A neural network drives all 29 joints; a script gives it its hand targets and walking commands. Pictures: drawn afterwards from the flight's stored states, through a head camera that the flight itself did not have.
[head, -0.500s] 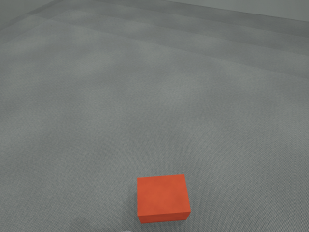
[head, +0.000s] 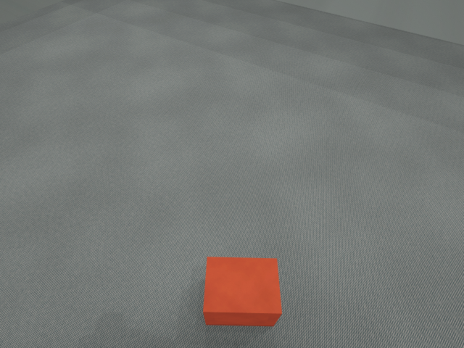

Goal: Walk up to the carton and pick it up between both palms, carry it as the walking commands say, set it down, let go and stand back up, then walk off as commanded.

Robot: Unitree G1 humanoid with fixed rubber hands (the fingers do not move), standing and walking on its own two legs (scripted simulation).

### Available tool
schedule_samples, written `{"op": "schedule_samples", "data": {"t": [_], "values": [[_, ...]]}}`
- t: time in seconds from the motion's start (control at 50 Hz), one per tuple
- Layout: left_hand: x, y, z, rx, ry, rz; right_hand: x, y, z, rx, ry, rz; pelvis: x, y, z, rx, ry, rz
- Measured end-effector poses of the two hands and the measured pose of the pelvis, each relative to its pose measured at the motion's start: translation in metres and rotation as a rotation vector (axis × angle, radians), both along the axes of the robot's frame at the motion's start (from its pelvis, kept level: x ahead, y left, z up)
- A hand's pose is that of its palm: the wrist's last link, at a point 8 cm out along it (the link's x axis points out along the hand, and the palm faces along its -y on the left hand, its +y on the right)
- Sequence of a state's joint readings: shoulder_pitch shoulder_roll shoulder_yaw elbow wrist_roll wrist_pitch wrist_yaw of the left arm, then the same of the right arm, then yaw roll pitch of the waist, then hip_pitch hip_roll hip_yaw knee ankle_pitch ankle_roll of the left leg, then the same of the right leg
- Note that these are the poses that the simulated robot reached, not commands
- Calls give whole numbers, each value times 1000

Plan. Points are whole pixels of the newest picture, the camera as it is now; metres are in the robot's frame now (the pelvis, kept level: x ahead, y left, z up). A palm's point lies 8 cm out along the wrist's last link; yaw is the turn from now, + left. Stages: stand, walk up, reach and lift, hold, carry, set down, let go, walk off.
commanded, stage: walk up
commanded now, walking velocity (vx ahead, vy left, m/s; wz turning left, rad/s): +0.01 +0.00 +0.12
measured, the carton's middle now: (240, 292) +0.42 -0.02 -0.66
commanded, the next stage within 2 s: stand in 0.26 s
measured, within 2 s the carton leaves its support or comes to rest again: neither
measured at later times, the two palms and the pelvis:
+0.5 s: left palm out of the picture +0.04 +0.23 -0.13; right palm out of the picture +0.06 -0.25 -0.12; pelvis -0.02 +0.00 +0.00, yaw +2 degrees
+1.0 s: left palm out of the picture +0.07 +0.23 -0.13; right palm out of the picture +0.09 -0.24 -0.11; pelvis -0.03 +0.00 -0.01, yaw +1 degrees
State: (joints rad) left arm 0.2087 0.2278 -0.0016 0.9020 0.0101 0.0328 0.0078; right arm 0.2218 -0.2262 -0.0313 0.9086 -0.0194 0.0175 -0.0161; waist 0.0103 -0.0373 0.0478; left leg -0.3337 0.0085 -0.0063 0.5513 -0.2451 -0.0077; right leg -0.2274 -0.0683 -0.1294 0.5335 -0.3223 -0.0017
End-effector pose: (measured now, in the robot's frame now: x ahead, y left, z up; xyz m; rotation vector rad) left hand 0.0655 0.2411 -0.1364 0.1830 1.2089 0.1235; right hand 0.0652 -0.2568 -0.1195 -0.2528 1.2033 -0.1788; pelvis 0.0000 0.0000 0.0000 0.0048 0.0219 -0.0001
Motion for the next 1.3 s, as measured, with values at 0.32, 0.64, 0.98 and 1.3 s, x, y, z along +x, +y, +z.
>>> {"op": "schedule_samples", "data": {"t": [0.32,0.64,0.98,1.3], "values": [[-19,0,2,-11,-40,36,0,4,5,0,-41,33,-14,0,1,-10,-15,30],[-25,-6,6,-8,-51,39,-6,3,3,14,-51,33,-22,-3,2,-6,-25,30],[1,-7,4,-19,-19,28,22,10,7,59,-64,21,-27,-2,-5,-9,-52,21],[70,-18,-18,-60,-128,-13,79,29,-16,82,-123,79,-22,13,-31,-40,99,7]]}}
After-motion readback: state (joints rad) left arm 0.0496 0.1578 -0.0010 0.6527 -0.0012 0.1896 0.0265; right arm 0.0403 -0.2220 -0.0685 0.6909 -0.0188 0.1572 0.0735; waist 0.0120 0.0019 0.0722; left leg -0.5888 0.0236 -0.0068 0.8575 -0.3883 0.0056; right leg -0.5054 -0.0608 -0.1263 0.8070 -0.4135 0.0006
